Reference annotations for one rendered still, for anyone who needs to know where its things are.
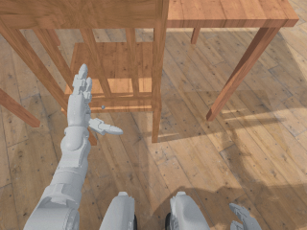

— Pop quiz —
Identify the table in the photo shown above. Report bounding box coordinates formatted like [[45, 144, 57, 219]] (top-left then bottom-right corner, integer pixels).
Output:
[[0, 0, 299, 127]]

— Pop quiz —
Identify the chair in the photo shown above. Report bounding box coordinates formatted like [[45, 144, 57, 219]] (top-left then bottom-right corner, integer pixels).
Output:
[[0, 0, 170, 146]]

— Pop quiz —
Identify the robot left shin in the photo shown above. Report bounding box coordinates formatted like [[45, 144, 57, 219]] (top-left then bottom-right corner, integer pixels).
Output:
[[118, 192, 134, 230]]

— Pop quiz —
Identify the right robot hand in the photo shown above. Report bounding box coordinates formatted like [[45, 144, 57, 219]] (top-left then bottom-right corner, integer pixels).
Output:
[[229, 203, 262, 230]]

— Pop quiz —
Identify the robot left upper arm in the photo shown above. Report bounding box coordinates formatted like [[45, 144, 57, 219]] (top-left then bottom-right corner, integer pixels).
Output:
[[26, 207, 80, 230]]

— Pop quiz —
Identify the left robot hand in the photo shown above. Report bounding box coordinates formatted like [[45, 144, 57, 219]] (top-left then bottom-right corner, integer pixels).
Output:
[[67, 64, 124, 136]]

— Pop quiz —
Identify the robot shin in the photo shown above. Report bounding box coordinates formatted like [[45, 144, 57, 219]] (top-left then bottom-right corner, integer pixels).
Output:
[[118, 192, 134, 230], [170, 192, 186, 230]]

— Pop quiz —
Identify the robot right shin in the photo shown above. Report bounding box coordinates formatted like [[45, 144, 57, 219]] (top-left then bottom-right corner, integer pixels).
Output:
[[170, 192, 186, 230]]

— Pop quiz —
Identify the robot left forearm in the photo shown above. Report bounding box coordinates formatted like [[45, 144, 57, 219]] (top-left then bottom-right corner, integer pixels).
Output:
[[23, 126, 91, 230]]

